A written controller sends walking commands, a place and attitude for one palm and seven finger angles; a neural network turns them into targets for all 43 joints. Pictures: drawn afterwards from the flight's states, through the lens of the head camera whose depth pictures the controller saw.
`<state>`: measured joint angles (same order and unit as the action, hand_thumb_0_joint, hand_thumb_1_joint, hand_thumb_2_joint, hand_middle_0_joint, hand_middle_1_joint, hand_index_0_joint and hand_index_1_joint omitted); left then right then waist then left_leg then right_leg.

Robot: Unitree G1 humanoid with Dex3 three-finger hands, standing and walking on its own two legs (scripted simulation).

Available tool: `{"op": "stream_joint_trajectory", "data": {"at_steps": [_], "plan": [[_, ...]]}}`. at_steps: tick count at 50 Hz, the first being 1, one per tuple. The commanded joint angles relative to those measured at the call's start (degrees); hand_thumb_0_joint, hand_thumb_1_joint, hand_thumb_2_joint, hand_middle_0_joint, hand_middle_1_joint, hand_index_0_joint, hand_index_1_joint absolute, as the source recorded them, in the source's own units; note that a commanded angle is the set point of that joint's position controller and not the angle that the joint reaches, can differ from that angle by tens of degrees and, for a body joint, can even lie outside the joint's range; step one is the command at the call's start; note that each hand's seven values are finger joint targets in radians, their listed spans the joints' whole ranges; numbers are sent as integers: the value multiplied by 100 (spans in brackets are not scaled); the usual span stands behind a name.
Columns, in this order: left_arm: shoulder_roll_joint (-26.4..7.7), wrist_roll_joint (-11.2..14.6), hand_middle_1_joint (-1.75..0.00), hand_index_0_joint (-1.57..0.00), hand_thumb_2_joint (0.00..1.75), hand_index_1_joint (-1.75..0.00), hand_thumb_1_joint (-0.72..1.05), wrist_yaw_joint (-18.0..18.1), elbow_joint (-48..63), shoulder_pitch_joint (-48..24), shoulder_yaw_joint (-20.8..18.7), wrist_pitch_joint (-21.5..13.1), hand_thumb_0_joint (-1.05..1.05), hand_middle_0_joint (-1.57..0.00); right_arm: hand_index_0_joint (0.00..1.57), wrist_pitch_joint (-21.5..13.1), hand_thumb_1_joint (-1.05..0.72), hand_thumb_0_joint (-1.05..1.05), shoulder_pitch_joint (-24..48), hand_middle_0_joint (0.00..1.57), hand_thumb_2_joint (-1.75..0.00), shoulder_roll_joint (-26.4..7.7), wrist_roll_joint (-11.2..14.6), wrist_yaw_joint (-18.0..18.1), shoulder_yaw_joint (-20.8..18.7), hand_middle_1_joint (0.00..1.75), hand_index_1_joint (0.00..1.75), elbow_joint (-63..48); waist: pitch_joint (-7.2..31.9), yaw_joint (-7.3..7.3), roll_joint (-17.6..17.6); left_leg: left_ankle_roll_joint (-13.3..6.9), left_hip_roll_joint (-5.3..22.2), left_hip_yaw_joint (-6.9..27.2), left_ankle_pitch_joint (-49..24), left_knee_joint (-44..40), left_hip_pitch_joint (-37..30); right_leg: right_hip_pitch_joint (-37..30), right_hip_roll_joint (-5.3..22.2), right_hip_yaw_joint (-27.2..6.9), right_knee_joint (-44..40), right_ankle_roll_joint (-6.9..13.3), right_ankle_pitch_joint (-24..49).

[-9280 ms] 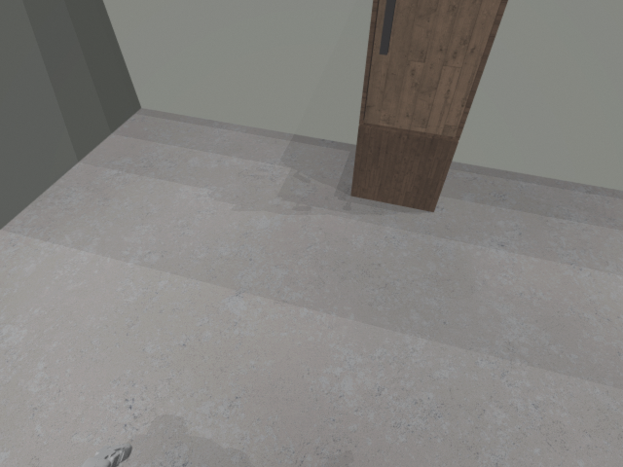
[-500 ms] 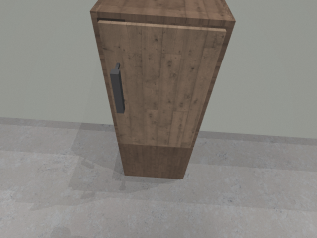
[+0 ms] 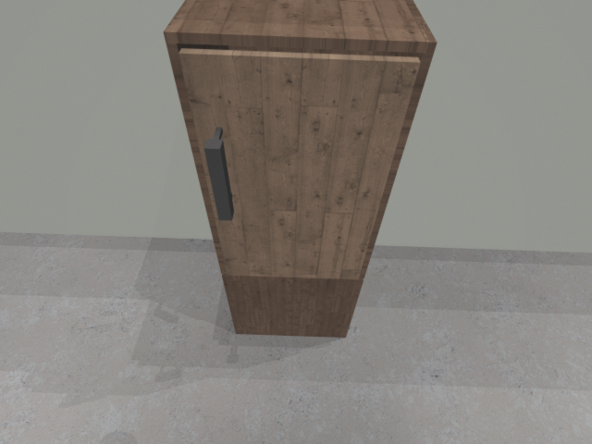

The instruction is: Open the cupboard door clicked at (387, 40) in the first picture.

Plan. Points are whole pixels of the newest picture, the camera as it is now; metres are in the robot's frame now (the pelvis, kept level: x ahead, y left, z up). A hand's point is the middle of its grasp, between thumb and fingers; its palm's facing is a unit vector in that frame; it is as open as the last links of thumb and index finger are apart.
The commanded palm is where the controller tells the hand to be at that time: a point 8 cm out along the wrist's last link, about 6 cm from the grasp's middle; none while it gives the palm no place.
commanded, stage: look again from close up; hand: left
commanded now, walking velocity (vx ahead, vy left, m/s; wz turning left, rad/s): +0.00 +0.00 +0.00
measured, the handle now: (222, 175) +0.55 +0.18 +0.03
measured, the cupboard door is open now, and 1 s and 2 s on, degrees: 0 0 0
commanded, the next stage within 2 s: shuffle to correct the standing spot in 0.56 s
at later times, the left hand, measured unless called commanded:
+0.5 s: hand out of the picture +0.02 +0.19 -0.16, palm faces +0.03 -0.97 -0.26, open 7.4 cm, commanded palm none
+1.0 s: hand out of the picture -0.08 +0.14 -0.18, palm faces +0.05 -0.99 -0.14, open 7.4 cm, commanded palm none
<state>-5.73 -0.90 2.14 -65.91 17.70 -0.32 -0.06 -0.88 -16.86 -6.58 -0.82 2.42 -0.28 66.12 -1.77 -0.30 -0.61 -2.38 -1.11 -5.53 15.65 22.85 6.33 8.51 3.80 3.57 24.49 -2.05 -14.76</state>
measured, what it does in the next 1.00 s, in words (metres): stands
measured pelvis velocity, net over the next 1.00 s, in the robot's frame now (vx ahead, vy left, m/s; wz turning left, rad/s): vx -0.02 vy -0.01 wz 0.01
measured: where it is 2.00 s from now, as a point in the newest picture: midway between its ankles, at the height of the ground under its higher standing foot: outside the picture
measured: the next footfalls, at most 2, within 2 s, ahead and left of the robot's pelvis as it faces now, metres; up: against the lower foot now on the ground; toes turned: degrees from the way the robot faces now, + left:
none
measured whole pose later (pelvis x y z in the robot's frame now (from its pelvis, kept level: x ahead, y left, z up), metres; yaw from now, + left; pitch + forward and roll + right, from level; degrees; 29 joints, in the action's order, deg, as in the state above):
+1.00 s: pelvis -0.02 -0.01 -0.01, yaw +1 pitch -1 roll +0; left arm -7.6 -1.6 0.6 -62.8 24.1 -0.7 0.1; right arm 0.5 -22.2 -7.1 -1.1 0.5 -1.0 65.3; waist -0.1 0.3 -1.2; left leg -1.7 0.5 -4.4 17.0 29.2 11.2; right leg 12.2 2.3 4.2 29.0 0.1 -15.9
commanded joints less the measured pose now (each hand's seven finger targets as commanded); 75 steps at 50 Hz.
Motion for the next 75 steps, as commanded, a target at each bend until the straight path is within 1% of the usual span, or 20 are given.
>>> {"op": "stream_joint_trajectory", "data": {"at_steps": [1, 2, 3, 5, 8, 13, 26, 33, 34, 39, 47, 53, 55, 56, 58, 60, 63, 66, 71, 75], "plan": [[-1675, -56, -30, -20, 90, -30, 90, 26, 700, 173, -15, -173, 0, -20, 20, -87, -90, 0, -75, 20, -90, -1388, 28, -77, -116, 30, 30, -836, -869, 132, -291, 222, 519, 844, -1706, -431, 760, 384, 111, -157, -82, 297, 836], [-1154, -50, -30, -20, 90, -30, 90, 51, 711, 228, -188, -179, 0, -20, 20, -271, -90, 0, -166, 20, -90, -1344, -70, -6, -266, 30, 30, -923, 48, 60, 394, 185, 746, 920, -2744, 39, 436, 196, 215, -227, 477, 355, 900], [-1108, -56, -30, -20, 90, -30, 90, 58, 647, 281, -204, -205, 0, -20, 20, -327, -90, 0, -208, 20, -90, -1232, -60, 75, -317, 30, 30, -788, 638, 65, 641, 156, 848, 905, -3833, 262, -4, 119, 185, -192, 594, 432, 1352], [-1017, -9, -30, -20, 90, -30, 90, 56, 752, 475, -148, -189, 0, -20, 20, -279, -90, 0, -337, 20, -90, -1173, -5, 95, -287, 30, 30, -854, 875, 47, 441, 15, 822, 850, -3412, 462, -42, 2, 190, -192, 432, 451, 1445], [-1106, -24, -30, -20, 90, -30, 90, 39, 886, 346, -192, -123, 0, -20, 20, -158, -90, 0, -163, 20, -90, -1147, 8, 46, -302, 30, 30, -993, 335, 59, -160, -44, 657, 698, -1787, 439, 637, -1, 325, -306, 338, 472, 1638], [-1312, -11, -30, -20, 90, -30, 90, 14, 1075, 54, -186, -115, 0, -20, 20, -77, -90, 0, 103, 20, -90, -1237, -11, -49, -265, 30, 30, -1046, -219, 51, -82, -26, 647, 694, -897, 138, 897, 285, 322, -438, 84, 434, 1055], [-1612, -14, -30, -20, 90, -30, 90, -53, 1081, -325, -132, -126, 0, -20, 20, -18, -90, 0, 388, 20, -90, -1442, -20, -183, -174, 30, 30, -947, -293, 36, 24, 81, 634, 721, 198, -404, 867, 401, 362, -621, -731, 331, -363], [-1444, -10, -30, -20, 90, -30, 90, -51, 903, -152, -101, -121, 0, -20, 20, 4, -90, 0, 230, 20, -90, -1297, -8, -192, -144, 30, 30, -737, -163, 30, -71, 115, 632, 718, 284, -463, 899, 341, 379, -585, -835, 279, -443], [-1250, -2, -30, -20, 90, -30, 90, -47, 817, -24, -62, -113, 0, -20, 20, 18, -90, 0, 140, 20, -90, -1139, -17, -193, -99, 30, 30, -655, -63, 38, -91, 133, 628, 684, 369, -473, 821, 307, 375, -568, -872, 250, -566], [-1054, -53, -30, -20, 90, -30, 90, -58, 699, 362, -97, -24, 0, -20, 20, 114, -90, 0, -159, 20, -90, -1025, -56, -179, -130, 30, 30, -497, -410, 7, 57, 62, 659, 767, 1659, -530, 1250, 546, 231, -495, -688, 279, -1680], [-619, -73, -30, -20, 90, -30, 90, -126, 586, 820, -128, -67, 0, -20, 20, 22, -90, 0, -490, 20, -90, -962, -12, -108, -227, 30, 30, -396, -680, -9, 446, -184, 1008, 1165, 2132, -844, 1465, 518, -52, -73, 92, 359, -964], [-493, -49, -30, -20, 90, -30, 90, -94, 452, 1150, -162, -150, 0, -20, 20, -84, -90, 0, -620, 20, -90, -633, 24, -69, -204, 30, 30, -359, -673, -43, 25, -158, 807, 820, 926, -142, 1327, 374, 177, -392, -11, 508, -333], [-482, -33, -30, -20, 90, -30, 90, -31, 346, 1265, -149, -165, 0, -20, 20, -103, -90, 0, -653, 20, -90, -430, 46, -37, -131, 30, 30, -311, -533, -34, -272, -33, 604, 408, -325, 360, 1187, 132, 363, -557, -65, 524, 782], [-487, -24, -30, -20, 90, -30, 90, 6, 306, 1317, -152, -172, 0, -20, 20, -111, -90, 0, -685, 20, -90, -337, 49, -14, -105, 30, 30, -280, -444, -13, -395, 23, 561, 312, -881, 483, 1061, 12, 411, -524, 28, 518, 1759], [-457, 1, -30, -20, 90, -30, 90, 68, 274, 1310, -102, -195, 0, -20, 20, -115, -90, 0, -758, 20, -90, -333, 69, 38, -85, 30, 30, -192, -33, 59, -234, 114, 642, 314, -2136, 518, 587, -198, 428, -323, 355, 406, 3723], [-526, 31, -30, -20, 90, -30, 90, 129, 336, 1267, -112, -191, 0, -20, 20, -86, -90, 0, -745, 20, -90, -406, 101, 92, -131, 30, 30, -198, 281, 62, -31, 167, 683, 302, -3231, 629, 266, -385, 445, -256, 459, 303, 4548], [-716, 9, -30, -20, 90, -30, 90, 187, 545, 1113, -226, -105, 0, -20, 20, -5, -90, 0, -661, 20, -90, -509, 106, 120, -245, 30, 30, -346, 302, 55, 172, 169, 701, 210, -4073, 892, 212, -251, 437, -231, 802, 285, 4703], [-710, -11, -30, -20, 90, -30, 90, 180, 701, 849, -269, -26, 0, -20, 20, 74, -90, 0, -553, 20, -90, -594, 71, 113, -327, 30, 30, -418, 254, 84, 57, 155, 772, 219, -4048, 959, 113, 20, 416, -213, 874, 329, 4163], [-621, -49, -30, -20, 90, -30, 90, 107, 917, 478, -301, 62, 0, -20, 20, 102, -90, 0, -315, 20, -90, -654, 22, 70, -405, 30, 30, -615, 91, 101, 97, 47, 862, 269, -3296, 715, 164, 337, 248, -218, 927, 339, 2987], [-626, -33, -30, -20, 90, -30, 90, 73, 1012, 455, -290, 45, 0, -20, 20, 80, -90, 0, -76, 20, -90, -726, 1, 36, -355, 30, 30, -770, 149, 10, 153, -2, 908, 433, -2636, 491, 375, 171, 202, -351, 642, 334, 2316]]}}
